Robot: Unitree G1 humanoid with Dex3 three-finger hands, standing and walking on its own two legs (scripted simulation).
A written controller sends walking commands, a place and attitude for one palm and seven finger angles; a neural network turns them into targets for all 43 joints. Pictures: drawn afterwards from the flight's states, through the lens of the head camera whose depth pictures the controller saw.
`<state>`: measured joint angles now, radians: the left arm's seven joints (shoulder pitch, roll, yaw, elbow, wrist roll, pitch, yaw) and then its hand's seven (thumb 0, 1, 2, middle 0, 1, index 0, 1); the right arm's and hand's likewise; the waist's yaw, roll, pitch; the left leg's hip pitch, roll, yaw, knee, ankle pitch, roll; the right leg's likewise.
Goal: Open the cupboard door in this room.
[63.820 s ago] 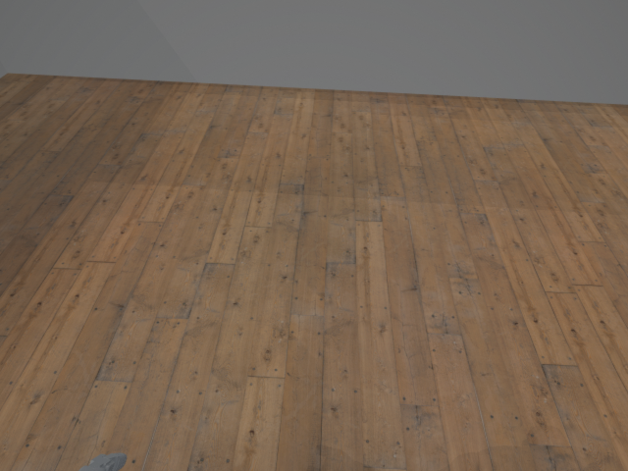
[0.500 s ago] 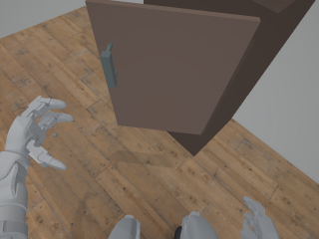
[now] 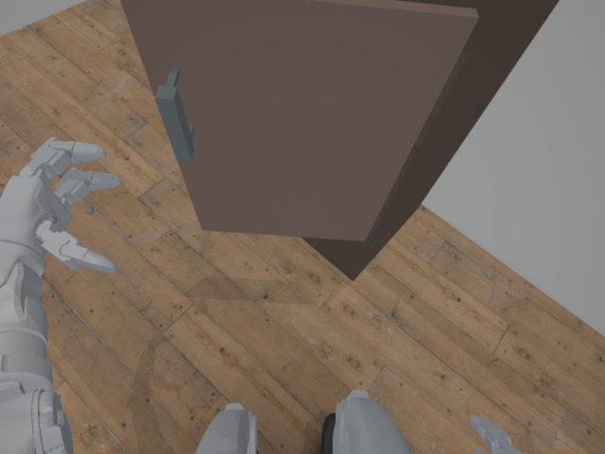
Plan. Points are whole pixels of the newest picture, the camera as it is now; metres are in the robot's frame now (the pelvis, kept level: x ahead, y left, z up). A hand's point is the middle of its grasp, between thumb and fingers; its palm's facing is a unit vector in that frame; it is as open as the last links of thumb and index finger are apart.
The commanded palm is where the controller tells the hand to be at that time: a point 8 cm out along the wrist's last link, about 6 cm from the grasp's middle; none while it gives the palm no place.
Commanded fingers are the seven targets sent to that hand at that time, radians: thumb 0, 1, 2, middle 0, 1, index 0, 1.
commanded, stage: move the hooked fingers beside the handle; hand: left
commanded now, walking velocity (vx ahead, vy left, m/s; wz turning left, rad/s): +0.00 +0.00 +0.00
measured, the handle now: (179, 115) +0.57 +0.19 +0.04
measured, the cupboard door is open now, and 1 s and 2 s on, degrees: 40 40 40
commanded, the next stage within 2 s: slide the fingers in behind the handle in 1.62 s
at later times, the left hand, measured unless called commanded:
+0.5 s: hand (107, 163) +0.46 +0.26 +0.06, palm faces -0.05 -1.00 -0.04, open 14.0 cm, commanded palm +0.46 +0.30 +0.05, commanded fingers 0.00 -0.50 0.30 -0.30 -1.20 -0.30 -1.20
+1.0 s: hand (125, 133) +0.52 +0.26 +0.05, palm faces -0.07 -1.00 -0.04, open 14.0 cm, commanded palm +0.51 +0.29 +0.04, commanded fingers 0.00 -0.50 0.30 -0.30 -1.20 -0.30 -1.20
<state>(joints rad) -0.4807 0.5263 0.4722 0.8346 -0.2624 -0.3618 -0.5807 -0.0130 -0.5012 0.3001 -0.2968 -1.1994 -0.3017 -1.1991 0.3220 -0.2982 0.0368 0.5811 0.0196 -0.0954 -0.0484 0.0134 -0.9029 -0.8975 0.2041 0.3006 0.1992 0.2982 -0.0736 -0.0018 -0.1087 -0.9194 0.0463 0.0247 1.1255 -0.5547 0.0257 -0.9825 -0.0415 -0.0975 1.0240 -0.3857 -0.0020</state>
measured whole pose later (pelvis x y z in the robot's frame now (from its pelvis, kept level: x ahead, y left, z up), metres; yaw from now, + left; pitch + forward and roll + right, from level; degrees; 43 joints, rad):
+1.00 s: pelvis -0.01 +0.01 -0.02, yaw -2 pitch +28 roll -5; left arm -0.99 0.79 0.52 1.22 -0.07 -0.34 -0.51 -0.01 -0.50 0.30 -0.30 -1.20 -0.30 -1.20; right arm 0.38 -0.30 0.09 0.56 -0.01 0.07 -0.02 0.01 -0.90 -0.90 0.20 0.30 0.20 0.30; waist -0.22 0.02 -0.08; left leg -1.15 0.07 0.01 1.23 -0.57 0.04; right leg -1.19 -0.02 -0.10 1.07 -0.36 0.00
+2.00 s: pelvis +0.00 +0.01 -0.01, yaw -2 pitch +26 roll -5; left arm -0.88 0.67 0.49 1.13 -0.10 -0.37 -0.45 -0.01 -0.50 0.30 -0.30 -1.20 -0.30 -1.20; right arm 0.37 -0.28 0.07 0.57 -0.01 0.09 0.00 0.01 -0.90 -0.90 0.20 0.30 0.20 0.30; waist -0.19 0.02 -0.10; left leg -1.08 0.07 0.01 1.19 -0.57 0.03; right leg -1.12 -0.02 -0.10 1.04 -0.37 0.00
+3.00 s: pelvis +0.00 +0.00 -0.01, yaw -1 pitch +25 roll -3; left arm -0.86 0.48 0.39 1.11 -0.08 -0.44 -0.26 -0.01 -0.50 0.30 -0.30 -1.20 -0.29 -1.20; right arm 0.36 -0.26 0.05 0.59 -0.03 0.06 0.02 0.01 -0.90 -0.90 0.20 0.30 0.20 0.30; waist -0.18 0.03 -0.11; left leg -1.04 0.05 0.02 1.17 -0.57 0.03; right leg -1.10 -0.03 -0.09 1.05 -0.39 0.00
